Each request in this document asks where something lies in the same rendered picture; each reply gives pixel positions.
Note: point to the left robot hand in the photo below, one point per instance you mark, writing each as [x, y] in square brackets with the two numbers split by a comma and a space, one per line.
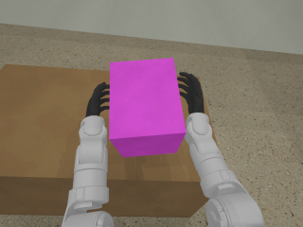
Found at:
[93, 107]

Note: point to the pedestal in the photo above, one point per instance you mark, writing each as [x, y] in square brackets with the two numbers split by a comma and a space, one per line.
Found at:
[41, 109]

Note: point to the right robot hand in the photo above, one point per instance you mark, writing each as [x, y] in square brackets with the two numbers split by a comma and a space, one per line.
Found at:
[194, 96]

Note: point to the carton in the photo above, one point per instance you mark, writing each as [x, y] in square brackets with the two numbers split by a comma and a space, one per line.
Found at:
[145, 110]

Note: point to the right robot upper arm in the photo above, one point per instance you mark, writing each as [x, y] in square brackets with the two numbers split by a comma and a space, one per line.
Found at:
[233, 210]

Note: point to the left robot forearm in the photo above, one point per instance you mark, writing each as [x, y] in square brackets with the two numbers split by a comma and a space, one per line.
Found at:
[90, 189]

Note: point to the right robot forearm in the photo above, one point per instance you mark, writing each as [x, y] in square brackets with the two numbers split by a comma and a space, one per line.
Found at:
[216, 178]

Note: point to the left robot upper arm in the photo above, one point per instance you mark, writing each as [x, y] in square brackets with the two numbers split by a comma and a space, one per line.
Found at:
[91, 219]

